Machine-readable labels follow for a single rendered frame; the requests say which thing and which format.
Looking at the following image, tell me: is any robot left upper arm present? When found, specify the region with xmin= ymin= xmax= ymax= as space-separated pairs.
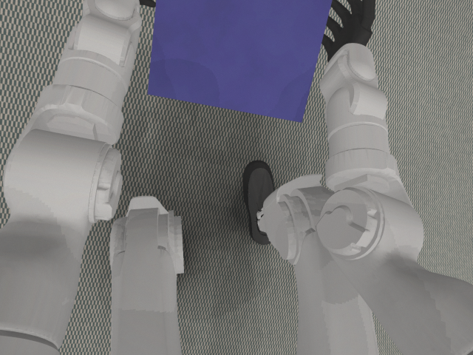
xmin=0 ymin=129 xmax=123 ymax=355

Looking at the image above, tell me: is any robot left forearm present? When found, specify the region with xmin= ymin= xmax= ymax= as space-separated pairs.
xmin=3 ymin=0 xmax=142 ymax=208

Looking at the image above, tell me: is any right robot hand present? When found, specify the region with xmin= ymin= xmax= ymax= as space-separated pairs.
xmin=322 ymin=0 xmax=375 ymax=62

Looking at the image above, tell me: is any robot left shin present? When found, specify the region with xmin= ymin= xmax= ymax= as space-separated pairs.
xmin=109 ymin=196 xmax=168 ymax=271

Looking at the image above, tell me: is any carton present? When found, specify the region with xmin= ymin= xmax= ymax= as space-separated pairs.
xmin=148 ymin=0 xmax=332 ymax=123

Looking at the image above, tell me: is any robot right thigh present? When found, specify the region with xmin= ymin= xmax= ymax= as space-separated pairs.
xmin=272 ymin=186 xmax=379 ymax=355

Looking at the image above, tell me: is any robot right forearm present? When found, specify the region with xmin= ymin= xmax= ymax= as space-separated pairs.
xmin=319 ymin=43 xmax=414 ymax=208

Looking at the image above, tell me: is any robot right upper arm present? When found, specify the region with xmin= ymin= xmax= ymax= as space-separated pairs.
xmin=316 ymin=186 xmax=473 ymax=355

